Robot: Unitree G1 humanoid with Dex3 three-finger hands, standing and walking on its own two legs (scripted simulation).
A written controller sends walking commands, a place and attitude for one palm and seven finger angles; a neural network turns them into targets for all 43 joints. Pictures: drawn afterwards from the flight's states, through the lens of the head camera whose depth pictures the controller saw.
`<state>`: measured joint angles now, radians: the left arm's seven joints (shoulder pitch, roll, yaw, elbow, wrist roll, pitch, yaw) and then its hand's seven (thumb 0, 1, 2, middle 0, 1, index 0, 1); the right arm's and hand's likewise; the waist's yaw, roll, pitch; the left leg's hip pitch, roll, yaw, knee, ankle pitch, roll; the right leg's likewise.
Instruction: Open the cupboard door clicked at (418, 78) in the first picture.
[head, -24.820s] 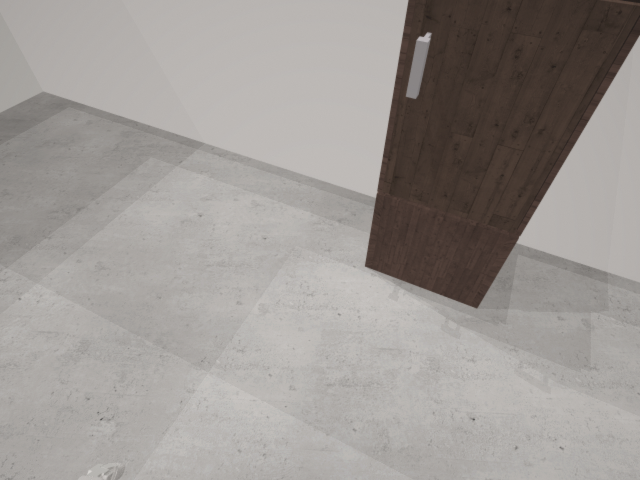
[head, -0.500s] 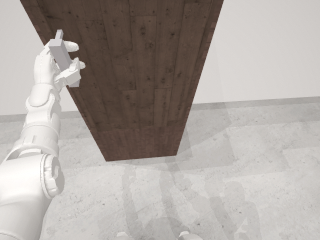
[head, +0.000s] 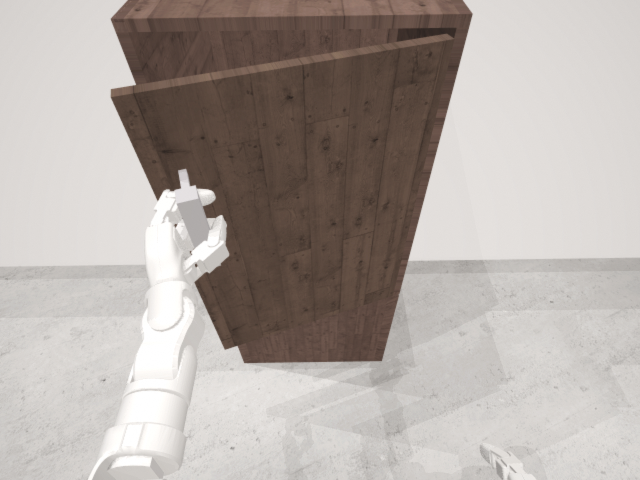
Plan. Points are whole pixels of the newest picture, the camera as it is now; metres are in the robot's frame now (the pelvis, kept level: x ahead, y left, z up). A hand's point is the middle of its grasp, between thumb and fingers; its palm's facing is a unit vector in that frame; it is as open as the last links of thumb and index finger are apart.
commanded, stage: pull the door open along its arc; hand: left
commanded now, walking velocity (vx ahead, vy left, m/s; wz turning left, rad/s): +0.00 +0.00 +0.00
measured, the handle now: (197, 219) +0.43 +0.17 +0.10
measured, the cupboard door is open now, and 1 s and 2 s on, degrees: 19 39 42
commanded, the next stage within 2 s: open thumb and fingers to let go in 0.52 s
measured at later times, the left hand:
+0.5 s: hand (275, 312) +0.28 +0.06 +0.11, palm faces +0.38 -0.93 -0.01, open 6.2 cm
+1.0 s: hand (270, 312) +0.28 +0.06 +0.11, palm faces +0.40 -0.92 -0.01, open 9.8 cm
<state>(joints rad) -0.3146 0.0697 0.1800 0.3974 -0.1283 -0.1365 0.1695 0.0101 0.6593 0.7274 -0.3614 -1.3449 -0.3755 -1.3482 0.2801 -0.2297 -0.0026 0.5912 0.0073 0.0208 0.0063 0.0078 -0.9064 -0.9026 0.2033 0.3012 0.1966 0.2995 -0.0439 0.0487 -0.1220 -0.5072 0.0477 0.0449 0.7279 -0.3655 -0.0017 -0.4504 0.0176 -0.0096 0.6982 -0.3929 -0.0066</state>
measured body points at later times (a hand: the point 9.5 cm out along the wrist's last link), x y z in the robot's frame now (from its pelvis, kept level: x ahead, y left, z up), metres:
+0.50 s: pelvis +0.00 -0.03 +0.00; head -0.02 -0.05 +0.45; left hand +0.26 +0.10 +0.11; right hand +0.18 -0.23 -0.10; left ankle +0.00 +0.12 -0.72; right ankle -0.03 -0.12 -0.72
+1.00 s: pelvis -0.01 -0.02 +0.00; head -0.02 -0.05 +0.45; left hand +0.25 +0.11 +0.11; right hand +0.19 -0.22 -0.09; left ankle +0.00 +0.12 -0.72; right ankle -0.03 -0.12 -0.72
